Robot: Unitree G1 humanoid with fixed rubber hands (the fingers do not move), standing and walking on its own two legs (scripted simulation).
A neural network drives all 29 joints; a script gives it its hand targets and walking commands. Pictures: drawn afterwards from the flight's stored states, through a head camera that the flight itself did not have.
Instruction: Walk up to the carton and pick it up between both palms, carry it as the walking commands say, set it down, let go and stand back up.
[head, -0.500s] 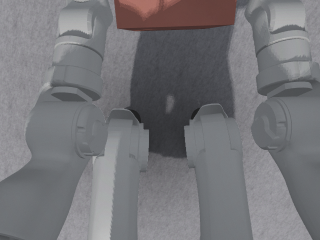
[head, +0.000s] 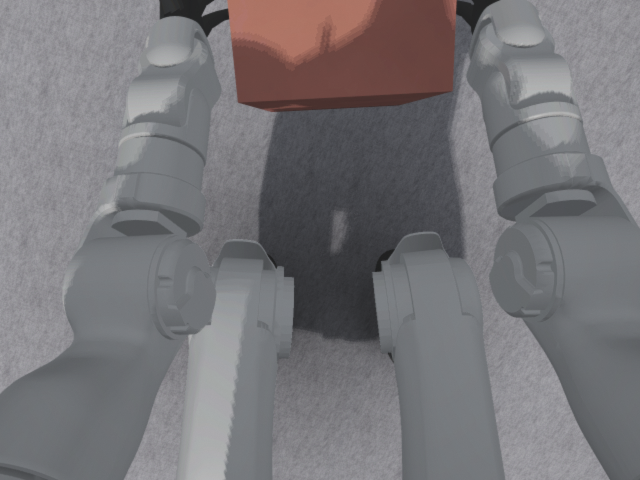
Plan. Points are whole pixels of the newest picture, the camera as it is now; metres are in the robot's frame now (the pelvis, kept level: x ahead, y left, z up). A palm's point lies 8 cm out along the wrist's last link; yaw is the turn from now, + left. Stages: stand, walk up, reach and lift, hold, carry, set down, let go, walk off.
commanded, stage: set down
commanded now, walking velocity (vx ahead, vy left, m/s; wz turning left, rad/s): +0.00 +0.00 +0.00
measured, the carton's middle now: (336, 26) +0.55 -0.02 -0.25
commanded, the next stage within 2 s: none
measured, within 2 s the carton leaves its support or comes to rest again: neither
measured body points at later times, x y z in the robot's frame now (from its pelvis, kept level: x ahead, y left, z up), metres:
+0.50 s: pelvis +0.01 +0.00 +0.00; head +0.38 -0.02 +0.25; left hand +0.55 +0.12 -0.18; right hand +0.55 -0.17 -0.18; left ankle +0.11 +0.13 -0.35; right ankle +0.11 -0.13 -0.35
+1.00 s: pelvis +0.01 +0.00 -0.01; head +0.37 -0.02 +0.25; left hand +0.55 +0.12 -0.18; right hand +0.55 -0.17 -0.19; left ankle +0.11 +0.13 -0.35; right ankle +0.11 -0.12 -0.35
